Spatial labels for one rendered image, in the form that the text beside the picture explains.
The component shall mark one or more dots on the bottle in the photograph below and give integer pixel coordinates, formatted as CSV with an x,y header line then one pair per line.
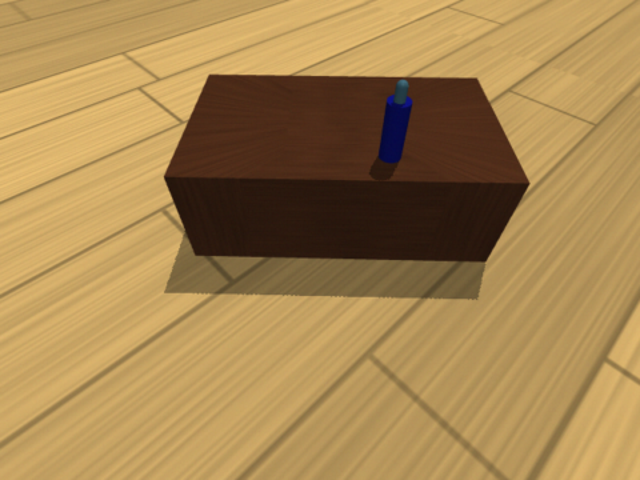
x,y
396,118

